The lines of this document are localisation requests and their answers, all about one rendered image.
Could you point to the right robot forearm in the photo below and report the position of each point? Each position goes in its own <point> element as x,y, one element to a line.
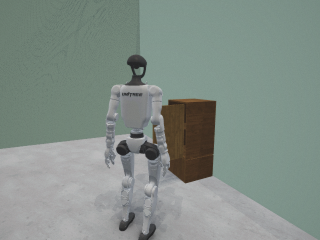
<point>160,136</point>

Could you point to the left robot hand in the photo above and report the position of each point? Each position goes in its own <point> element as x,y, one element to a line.
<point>110,155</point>

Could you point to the left robot forearm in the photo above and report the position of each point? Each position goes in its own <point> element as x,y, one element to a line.
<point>110,133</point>

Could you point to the cupboard door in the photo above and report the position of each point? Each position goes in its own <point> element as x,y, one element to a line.
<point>173,119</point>

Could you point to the left robot upper arm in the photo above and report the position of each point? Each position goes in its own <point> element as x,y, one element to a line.
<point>112,115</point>

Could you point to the right robot hand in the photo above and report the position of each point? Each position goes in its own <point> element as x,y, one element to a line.
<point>164,161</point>

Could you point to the right robot shin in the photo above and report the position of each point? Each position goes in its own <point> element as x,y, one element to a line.
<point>149,206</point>

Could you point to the right robot upper arm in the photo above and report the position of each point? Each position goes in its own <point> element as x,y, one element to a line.
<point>156,100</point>

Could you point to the humanoid robot torso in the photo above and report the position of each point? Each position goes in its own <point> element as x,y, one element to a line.
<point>136,111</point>

